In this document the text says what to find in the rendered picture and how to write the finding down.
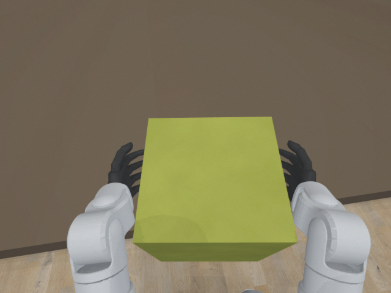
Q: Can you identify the left robot forearm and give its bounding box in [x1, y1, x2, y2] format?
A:
[67, 183, 135, 293]

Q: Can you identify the robot right hand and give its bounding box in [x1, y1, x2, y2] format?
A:
[279, 140, 316, 201]

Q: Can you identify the right robot forearm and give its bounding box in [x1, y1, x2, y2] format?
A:
[291, 181, 371, 293]

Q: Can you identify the robot left hand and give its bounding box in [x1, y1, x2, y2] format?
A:
[108, 142, 144, 198]

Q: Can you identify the carton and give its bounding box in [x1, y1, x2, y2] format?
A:
[133, 117, 298, 261]

